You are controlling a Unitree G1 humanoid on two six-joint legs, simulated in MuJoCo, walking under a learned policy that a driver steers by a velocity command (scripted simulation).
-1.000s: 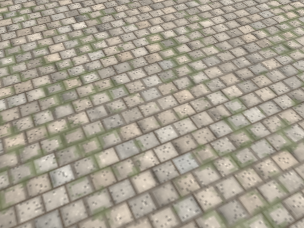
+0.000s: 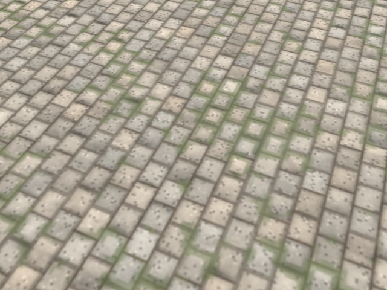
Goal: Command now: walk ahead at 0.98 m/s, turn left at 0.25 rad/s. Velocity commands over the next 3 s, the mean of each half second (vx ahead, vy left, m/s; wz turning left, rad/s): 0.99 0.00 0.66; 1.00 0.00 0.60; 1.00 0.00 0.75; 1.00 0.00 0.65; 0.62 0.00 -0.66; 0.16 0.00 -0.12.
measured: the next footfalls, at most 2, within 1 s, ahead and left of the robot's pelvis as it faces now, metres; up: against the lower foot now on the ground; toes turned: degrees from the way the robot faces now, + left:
right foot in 0.24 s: +0.41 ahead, -0.13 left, +0.00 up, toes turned +11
left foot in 0.68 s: +0.74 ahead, +0.19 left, +0.00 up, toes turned +38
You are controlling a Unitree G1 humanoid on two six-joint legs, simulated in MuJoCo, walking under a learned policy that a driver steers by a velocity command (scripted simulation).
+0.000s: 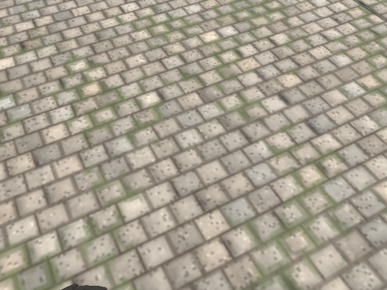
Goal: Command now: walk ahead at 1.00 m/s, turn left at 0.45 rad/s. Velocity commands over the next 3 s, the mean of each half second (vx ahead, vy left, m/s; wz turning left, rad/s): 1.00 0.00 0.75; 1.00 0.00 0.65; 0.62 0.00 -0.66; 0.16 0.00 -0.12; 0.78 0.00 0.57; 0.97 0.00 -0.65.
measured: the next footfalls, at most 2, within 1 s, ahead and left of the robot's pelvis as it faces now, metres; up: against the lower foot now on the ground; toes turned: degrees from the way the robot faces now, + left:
right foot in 0.12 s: +0.34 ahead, -0.14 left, +0.00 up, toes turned +4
left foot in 0.60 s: +0.70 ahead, +0.14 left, +0.00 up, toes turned +32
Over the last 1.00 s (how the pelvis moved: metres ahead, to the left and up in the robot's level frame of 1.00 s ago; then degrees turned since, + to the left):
0.84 0.23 0.00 40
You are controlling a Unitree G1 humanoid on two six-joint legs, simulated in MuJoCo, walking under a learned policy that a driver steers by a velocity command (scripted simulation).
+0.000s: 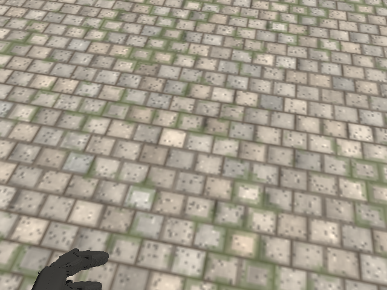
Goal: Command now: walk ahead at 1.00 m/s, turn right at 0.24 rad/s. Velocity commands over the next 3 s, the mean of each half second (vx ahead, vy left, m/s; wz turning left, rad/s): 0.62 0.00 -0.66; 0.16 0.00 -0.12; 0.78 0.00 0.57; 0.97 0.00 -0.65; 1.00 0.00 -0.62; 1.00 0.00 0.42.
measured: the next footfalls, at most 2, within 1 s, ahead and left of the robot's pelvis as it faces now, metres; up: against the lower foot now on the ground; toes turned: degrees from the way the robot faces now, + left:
right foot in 0.04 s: +0.25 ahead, -0.10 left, +0.00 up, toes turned -3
left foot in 0.42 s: +0.62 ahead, +0.01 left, +0.00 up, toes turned -29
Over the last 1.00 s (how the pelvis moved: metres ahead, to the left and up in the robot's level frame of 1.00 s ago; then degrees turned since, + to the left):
0.89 0.23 -0.02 41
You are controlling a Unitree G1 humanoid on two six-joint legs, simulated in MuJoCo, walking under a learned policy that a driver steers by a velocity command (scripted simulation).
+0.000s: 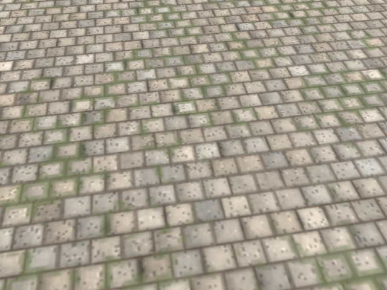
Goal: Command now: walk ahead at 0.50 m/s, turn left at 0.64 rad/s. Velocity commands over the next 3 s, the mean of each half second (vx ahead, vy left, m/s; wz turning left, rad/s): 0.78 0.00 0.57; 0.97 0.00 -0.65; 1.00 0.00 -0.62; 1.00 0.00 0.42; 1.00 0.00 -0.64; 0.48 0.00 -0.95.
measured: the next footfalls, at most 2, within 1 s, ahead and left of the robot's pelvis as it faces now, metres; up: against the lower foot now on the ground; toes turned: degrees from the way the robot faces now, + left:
left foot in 0.22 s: +0.11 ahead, +0.17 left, +0.00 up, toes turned +18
right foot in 0.68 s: +0.57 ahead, +0.23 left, +0.00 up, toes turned +10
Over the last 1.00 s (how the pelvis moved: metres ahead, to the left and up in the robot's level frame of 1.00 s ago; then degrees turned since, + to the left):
0.51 -0.08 0.03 -25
